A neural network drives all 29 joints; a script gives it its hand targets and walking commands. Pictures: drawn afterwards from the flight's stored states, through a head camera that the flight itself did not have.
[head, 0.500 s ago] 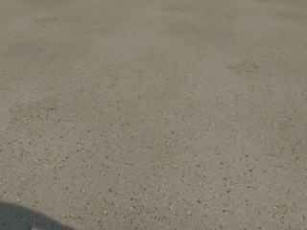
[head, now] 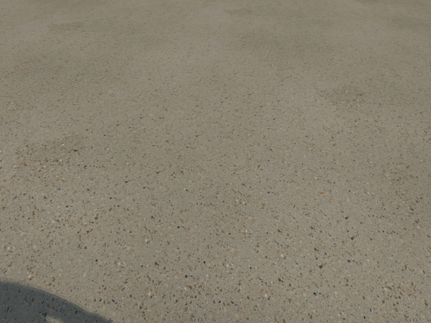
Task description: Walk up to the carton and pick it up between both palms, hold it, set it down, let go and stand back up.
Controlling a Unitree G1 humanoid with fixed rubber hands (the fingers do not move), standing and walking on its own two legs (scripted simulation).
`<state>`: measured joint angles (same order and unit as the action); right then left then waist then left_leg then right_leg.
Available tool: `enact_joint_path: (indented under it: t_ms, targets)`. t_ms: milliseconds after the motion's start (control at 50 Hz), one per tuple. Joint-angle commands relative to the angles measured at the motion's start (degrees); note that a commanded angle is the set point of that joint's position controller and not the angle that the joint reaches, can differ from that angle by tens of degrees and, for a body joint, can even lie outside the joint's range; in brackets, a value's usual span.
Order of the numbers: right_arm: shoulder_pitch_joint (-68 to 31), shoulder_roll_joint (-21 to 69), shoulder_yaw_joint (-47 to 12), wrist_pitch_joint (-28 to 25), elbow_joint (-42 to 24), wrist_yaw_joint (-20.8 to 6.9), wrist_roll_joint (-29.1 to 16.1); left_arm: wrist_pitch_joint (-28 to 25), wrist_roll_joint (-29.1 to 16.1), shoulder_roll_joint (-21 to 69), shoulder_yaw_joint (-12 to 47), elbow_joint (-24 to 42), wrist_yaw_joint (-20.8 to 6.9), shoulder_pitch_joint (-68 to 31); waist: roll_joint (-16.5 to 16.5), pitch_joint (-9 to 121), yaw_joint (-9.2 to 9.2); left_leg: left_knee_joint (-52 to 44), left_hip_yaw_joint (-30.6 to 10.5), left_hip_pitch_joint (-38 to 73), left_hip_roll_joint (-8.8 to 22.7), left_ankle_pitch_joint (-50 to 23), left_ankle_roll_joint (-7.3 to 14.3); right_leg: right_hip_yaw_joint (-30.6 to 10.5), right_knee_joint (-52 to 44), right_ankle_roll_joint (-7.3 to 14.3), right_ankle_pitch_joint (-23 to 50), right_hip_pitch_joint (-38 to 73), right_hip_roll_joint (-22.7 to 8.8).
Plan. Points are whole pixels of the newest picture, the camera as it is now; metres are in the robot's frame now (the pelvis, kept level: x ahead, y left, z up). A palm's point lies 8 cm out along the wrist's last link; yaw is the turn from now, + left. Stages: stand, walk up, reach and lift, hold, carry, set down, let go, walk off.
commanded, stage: stand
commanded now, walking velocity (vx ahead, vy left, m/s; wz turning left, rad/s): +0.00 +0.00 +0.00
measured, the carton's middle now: out of the picture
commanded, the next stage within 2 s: walk up in 1.20 s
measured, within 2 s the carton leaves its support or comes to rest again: neither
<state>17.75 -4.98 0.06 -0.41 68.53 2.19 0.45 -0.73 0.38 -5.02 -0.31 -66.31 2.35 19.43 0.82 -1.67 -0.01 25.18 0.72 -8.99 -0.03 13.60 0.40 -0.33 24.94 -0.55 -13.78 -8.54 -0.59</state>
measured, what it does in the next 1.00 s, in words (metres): stands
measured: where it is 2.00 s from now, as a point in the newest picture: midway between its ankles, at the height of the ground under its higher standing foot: outside the picture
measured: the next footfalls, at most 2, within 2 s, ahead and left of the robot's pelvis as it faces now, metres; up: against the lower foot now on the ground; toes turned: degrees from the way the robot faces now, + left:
left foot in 1.68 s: -0.02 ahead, +0.15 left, +0.00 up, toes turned +11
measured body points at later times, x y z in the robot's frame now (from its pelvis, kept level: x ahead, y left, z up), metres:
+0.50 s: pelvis -0.01 +0.00 +0.00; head -0.01 +0.01 +0.45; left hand -0.05 +0.19 -0.17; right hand -0.05 -0.20 -0.16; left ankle +0.00 +0.11 -0.74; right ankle +0.00 -0.13 -0.74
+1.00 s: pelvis -0.01 +0.00 +0.00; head -0.02 +0.00 +0.45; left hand -0.05 +0.18 -0.17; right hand -0.05 -0.19 -0.16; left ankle +0.00 +0.11 -0.74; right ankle +0.00 -0.13 -0.74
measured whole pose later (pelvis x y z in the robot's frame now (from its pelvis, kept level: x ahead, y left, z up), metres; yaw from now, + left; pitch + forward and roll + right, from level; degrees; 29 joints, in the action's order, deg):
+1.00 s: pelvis -0.01 +0.00 +0.00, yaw +0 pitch -2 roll +0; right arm 18.8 -4.3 -0.4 -0.5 67.9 1.8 0.4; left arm -0.7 0.3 -4.2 0.1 -66.5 2.2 20.1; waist 0.9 -1.7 0.5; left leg 25.3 0.5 -10.6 -0.1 12.3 0.3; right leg -0.2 25.4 -0.6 -12.8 -10.2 -0.6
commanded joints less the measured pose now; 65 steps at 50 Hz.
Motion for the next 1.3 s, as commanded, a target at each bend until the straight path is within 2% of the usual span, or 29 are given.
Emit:
enact_joint_path:
  t_ms: [0, 40, 80, 120, 160, 200, 220, 260, 300, 420, 460, 480, 580, 640, 700, 740, 880, 900, 940, 960, 980, 1040, 1060, 1100, 1160, 1180, 1220, 1240, 1280]
  targets:
    - [6.0, -6.0, 0.9, -0.6, -0.3, 0.2, -0.3, 0.2, -0.2, -4.9, -0.8, 1.1, 0.5, 3.5, -1.1, -5.3, 1.12, -8.1, -6.0, -4.0, 4.9, 0.1, 1.4, -3.2, -4.9, 1.9, 2.5, -3.4, -3.3]
    - [5.2, -2.7, 0.2, -0.2, 0.1, 0.1, -0.1, 0.2, 0.0, -4.3, -0.7, 1.2, 0.3, 5.5, -0.9, -7.9, -0.35, -7.8, -5.3, -6.0, 4.7, -0.4, 1.2, -2.8, -4.8, 1.5, 2.4, -3.5, -3.0]
    - [5.0, -4.9, 0.4, -0.5, -0.8, 0.3, 0.1, 0.1, -0.2, -0.9, 0.2, 0.8, 0.3, 4.4, 0.9, -6.6, 0.28, -6.3, -5.1, -2.7, 4.9, -5.5, 1.6, -3.0, -5.0, 2.0, 5.1, -4.2, -3.9]
    - [6.1, -4.1, -0.1, -0.2, -0.9, 0.1, -0.1, -0.2, -0.3, -2.8, -0.2, 0.4, 0.4, 5.7, -1.6, -6.1, 0.38, -7.0, -5.2, -3.2, 4.7, -2.8, 1.6, -3.5, -5.4, 2.3, 3.4, -3.8, -3.9]
    - [6.1, -5.9, 0.7, -0.6, -1.4, 0.1, 0.0, -0.3, -0.2, -2.0, 0.4, 0.5, 0.4, 4.3, 0.9, -5.9, 1.28, -6.6, -4.9, -2.5, 4.3, -5.2, 1.6, -3.8, -5.2, 2.5, 4.4, -4.6, -4.0]
    - [3.8, -4.0, 0.2, -0.9, -1.6, -0.1, 0.1, -0.7, -0.1, -5.0, -0.9, 0.9, 0.4, 4.6, 1.8, -3.2, -0.06, -6.6, -5.3, -3.4, 5.0, -5.0, 1.9, -2.6, -4.7, 2.0, 5.2, -0.3, -3.8]
    - [4.9, -4.0, 0.1, -0.9, -1.6, -0.6, -0.4, -0.1, -0.7, -4.4, -0.5, 0.0, 0.3, 6.7, -2.4, -2.3, -0.26, -7.6, -5.4, -2.0, 4.6, -0.1, 1.3, -3.2, -4.9, 1.7, 2.2, -2.7, -2.8]
    - [7.1, -2.0, 0.0, -0.5, -0.7, -0.4, -0.5, 0.8, 0.4, -3.9, -0.2, -0.7, 0.4, 5.6, 0.1, -8.4, 0.72, -8.8, -5.8, -8.3, 4.4, 2.1, 1.1, -2.9, -4.8, 1.8, 0.9, -2.9, -3.7]
    - [4.9, -5.7, 0.8, -0.3, -2.1, 0.1, -0.3, 0.4, -0.1, -3.0, 0.2, -0.2, 0.1, 6.9, -2.7, -7.0, -0.37, -6.9, -5.2, -2.9, 4.2, 0.9, 1.6, -4.2, -6.4, 2.2, -1.1, -7.2, -3.9]
    - [5.8, -3.3, 0.2, 0.2, -1.9, -0.3, -0.2, -0.4, -0.1, -2.0, 0.2, 0.5, -0.3, 5.6, 1.5, -5.7, 0.43, -6.4, -4.3, -4.4, 3.8, -0.1, 1.5, -3.9, -6.1, 2.2, -2.1, -6.3, -3.3]
    - [5.1, -3.6, 0.1, -0.3, -1.4, 0.0, 0.2, -0.6, 0.0, -1.8, 0.0, 1.2, -0.2, 5.1, -3.4, -5.2, -0.06, -6.5, -5.1, -3.1, 4.8, -0.8, 1.8, -3.3, -5.1, 2.3, 2.4, -5.1, -3.5]
    - [4.0, -4.3, 0.2, -0.4, -2.0, -0.3, 0.1, -0.9, -0.1, -2.9, 0.1, 1.2, 0.2, 5.2, -0.6, -3.1, 0.38, -6.7, -4.7, -3.3, 4.8, -1.6, 1.7, -4.6, -5.3, 2.6, 3.9, -3.2, -4.2]
    - [5.1, -3.5, -0.1, -0.6, -1.2, 0.0, 0.0, -0.4, -0.2, -2.8, 0.0, 0.7, 0.1, 6.5, -1.5, -4.9, -0.11, -6.7, -5.2, -4.3, 4.5, -1.4, 1.5, -3.9, -5.4, 2.0, 2.1, -4.6, -4.0]
    - [4.7, -5.1, 0.5, -0.2, -1.6, 0.0, 0.0, 0.0, 0.1, -1.8, 0.3, -0.3, 0.1, 5.5, 2.1, -8.3, 0.56, -6.3, -5.7, -5.9, 4.4, -1.8, 1.7, -3.9, -6.4, 2.4, 1.2, -7.1, -4.1]
    - [5.4, -3.6, -0.2, -0.8, -1.3, -0.3, -0.1, -0.3, -0.4, -4.4, -0.7, 0.0, 0.1, 6.5, -4.8, -5.2, -0.02, -8.1, -6.0, -4.6, 4.5, 1.7, 1.7, -3.7, -4.9, 1.8, 2.7, -4.3, -3.4]
    - [6.3, -4.8, 0.5, -0.9, -1.4, -0.3, 0.0, -0.3, -0.2, -2.7, -0.2, 0.6, -0.4, 4.5, 1.1, -4.4, 1.03, -6.2, -5.0, -2.1, 4.2, -2.6, 1.0, -3.4, -5.5, 1.7, 2.9, -5.5, -3.6]
    - [4.8, -2.5, -0.2, -0.7, -1.3, -0.4, 0.0, -0.3, -0.1, -2.6, -0.1, 0.4, 0.3, 5.2, -4.2, -5.8, 0.19, -7.1, -4.1, -5.1, 4.1, 1.2, 1.2, -3.8, -4.6, 2.0, 2.7, -5.0, -4.0]
    - [5.7, -4.6, 0.5, -0.5, -1.4, 0.1, 0.0, 0.0, 0.4, -2.8, -0.1, 0.6, 0.1, 5.7, 1.2, -8.5, 0.19, -6.1, -4.8, -6.6, 4.0, -1.2, 1.5, -3.6, -6.2, 1.6, -0.2, -6.8, -4.0]
    - [7.0, -4.2, 0.6, -0.5, -1.1, -0.3, -0.4, -0.7, -0.1, -1.6, 0.5, 0.4, 0.0, 5.6, 2.4, -5.3, 0.89, -5.3, -4.5, -4.1, 4.1, -1.9, 1.4, -4.0, -6.3, 1.9, 1.5, -5.4, -4.2]
    - [6.9, -2.4, -0.3, -0.5, -0.7, 0.0, 0.1, -0.6, -0.1, -4.2, -0.6, 1.2, -0.2, 4.3, 0.0, -7.3, 1.29, -6.3, -5.0, -4.9, 4.9, -0.4, 1.6, -3.6, -5.3, 1.6, 1.3, -6.0, -3.7]
    - [5.8, -4.6, 0.4, -0.4, -1.2, -0.4, 0.1, -0.4, -0.2, -1.5, 0.1, 0.4, -0.1, 6.0, 0.4, -5.7, 0.15, -5.8, -5.1, -5.5, 4.8, 0.1, 1.3, -3.5, -5.3, 1.7, 1.9, -4.5, -3.3]
    - [7.6, -2.3, -0.1, -0.3, -1.0, -0.4, -0.1, -0.3, -0.2, -0.8, 0.1, 0.6, -0.1, 5.5, 0.4, -5.5, 1.02, -5.8, -4.9, -6.5, 4.8, 0.5, 1.3, -4.2, -5.0, 2.5, 0.6, -4.2, -4.1]
    - [7.7, -3.3, -0.2, -0.2, -0.7, -0.4, 0.2, 0.0, -0.1, -2.2, -0.3, 0.8, -0.4, 5.5, -2.4, -5.3, 0.44, -6.6, -5.1, -6.7, 4.3, 0.4, 1.1, -3.9, -5.1, 2.4, 0.1, -4.2, -4.2]
    - [7.0, -4.4, 0.1, -0.5, -1.0, -0.1, -0.2, 0.0, -0.1, -1.7, 0.0, 0.7, -0.1, 6.0, 0.0, -4.2, 0.43, -6.1, -5.0, -5.8, 4.3, 0.6, 1.3, -4.3, -5.8, 2.3, 0.8, -4.3, -4.3]
    - [6.2, -4.3, 0.2, -0.7, -1.4, 0.1, 0.1, 0.3, -0.1, -3.9, -0.6, 1.0, -0.1, 4.3, -3.0, -6.8, 0.48, -8.9, -6.8, -7.9, 4.9, 5.6, 1.8, -3.4, -4.6, 2.3, -0.2, -5.3, -3.3]
    - [5.4, -5.9, 0.6, -0.4, -1.8, -0.3, 0.0, 0.1, 0.0, -0.4, 0.5, 0.4, -0.1, 5.4, 0.1, -6.0, 0.1, -7.6, -6.7, -8.5, 4.4, 4.2, 1.5, -2.9, -5.4, 2.2, -2.0, -4.9, -3.7]
    - [6.5, -4.1, 0.2, -0.4, -1.3, -0.6, -0.5, -0.3, -0.5, -2.2, 0.0, 0.3, -0.2, 6.3, 0.4, -2.8, 0.61, -7.9, -6.5, -5.8, 5.0, 4.1, 1.3, -2.6, -4.7, 2.3, -1.0, -4.2, -3.0]
    - [6.7, -6.5, 0.8, -0.5, -1.1, -0.6, 0.0, -0.8, -0.5, -2.8, -0.2, 1.2, -0.3, 5.2, -2.5, -3.1, 0.88, -7.7, -6.3, -6.6, 4.6, 3.4, 0.9, -3.1, -5.1, 2.1, 0.3, -3.6, -3.6]
    - [4.6, -5.4, 0.7, -0.5, -1.2, -0.3, 0.1, -1.0, -0.2, -3.0, -0.4, 1.3, -0.2, 4.6, 0.1, -5.0, 0.43, -6.2, -4.7, -4.3, 4.2, -1.0, 0.6, -3.6, -5.9, 1.9, 1.1, -6.8, -3.8]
